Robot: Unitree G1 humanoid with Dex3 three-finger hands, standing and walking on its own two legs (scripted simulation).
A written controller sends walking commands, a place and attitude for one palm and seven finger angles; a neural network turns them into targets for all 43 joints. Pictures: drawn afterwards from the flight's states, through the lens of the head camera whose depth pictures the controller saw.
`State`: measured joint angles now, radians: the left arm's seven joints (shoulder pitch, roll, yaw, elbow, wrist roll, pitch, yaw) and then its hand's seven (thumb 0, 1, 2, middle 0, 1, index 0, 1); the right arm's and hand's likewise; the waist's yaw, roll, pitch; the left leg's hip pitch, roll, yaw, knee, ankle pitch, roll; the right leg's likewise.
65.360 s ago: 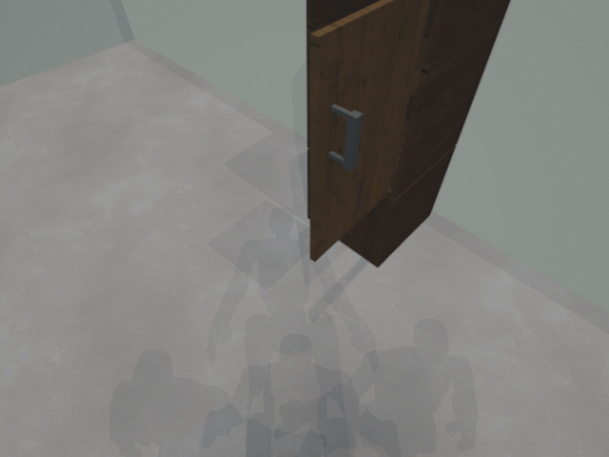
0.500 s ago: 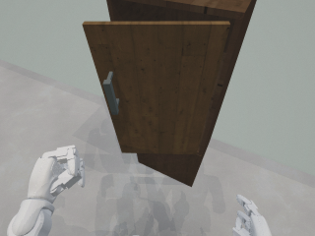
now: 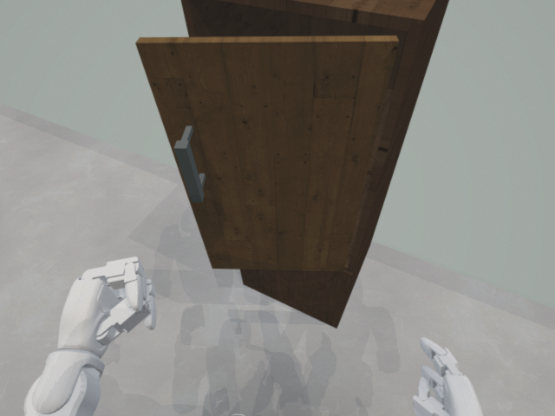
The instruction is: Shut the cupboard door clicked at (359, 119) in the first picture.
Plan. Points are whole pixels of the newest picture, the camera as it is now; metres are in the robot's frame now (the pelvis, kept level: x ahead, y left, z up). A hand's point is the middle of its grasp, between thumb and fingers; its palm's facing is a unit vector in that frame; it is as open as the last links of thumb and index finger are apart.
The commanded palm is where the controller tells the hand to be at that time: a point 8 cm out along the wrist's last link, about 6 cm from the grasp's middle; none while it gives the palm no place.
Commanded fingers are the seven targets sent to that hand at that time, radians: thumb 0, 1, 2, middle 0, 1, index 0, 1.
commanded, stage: bring the fist close to the handle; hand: left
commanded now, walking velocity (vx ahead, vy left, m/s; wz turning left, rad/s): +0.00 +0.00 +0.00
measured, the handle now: (193, 165) +0.49 +0.19 +0.09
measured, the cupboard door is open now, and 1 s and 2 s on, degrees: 25 25 17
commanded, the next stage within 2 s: push the door shut along its arc in 1.30 s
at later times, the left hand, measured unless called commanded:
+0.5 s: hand (176, 247) +0.32 +0.17 +0.09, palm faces +0.01 -1.00 -0.01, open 3.1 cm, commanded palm +0.30 +0.22 +0.09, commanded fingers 0.00 0.90 0.90 -1.30 -1.50 -1.30 -1.50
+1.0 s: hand (206, 200) +0.40 +0.14 +0.10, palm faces +0.03 -1.00 -0.01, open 3.1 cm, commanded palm +0.37 +0.20 +0.09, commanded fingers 0.00 0.90 0.90 -1.30 -1.50 -1.30 -1.50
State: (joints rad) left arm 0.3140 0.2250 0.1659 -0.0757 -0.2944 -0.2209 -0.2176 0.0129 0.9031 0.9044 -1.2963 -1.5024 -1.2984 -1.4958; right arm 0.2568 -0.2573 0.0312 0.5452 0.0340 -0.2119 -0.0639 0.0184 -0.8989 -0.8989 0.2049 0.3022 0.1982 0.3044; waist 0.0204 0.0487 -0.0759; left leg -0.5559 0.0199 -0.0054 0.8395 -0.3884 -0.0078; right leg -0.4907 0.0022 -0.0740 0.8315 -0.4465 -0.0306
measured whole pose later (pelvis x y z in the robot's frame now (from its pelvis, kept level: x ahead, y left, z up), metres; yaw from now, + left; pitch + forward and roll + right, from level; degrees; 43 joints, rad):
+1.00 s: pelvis -0.01 +0.01 +0.00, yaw -2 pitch +9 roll +0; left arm -0.47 0.21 0.19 0.67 -0.17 -0.27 -0.06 0.01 0.90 0.90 -1.30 -1.50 -1.30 -1.50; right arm 0.28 -0.26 0.01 0.65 0.02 -0.07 -0.03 0.02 -0.90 -0.90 0.20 0.30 0.20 0.30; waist -0.04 0.03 -0.07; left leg -0.60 0.02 0.03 0.80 -0.35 0.00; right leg -0.56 0.01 -0.04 0.81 -0.41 -0.02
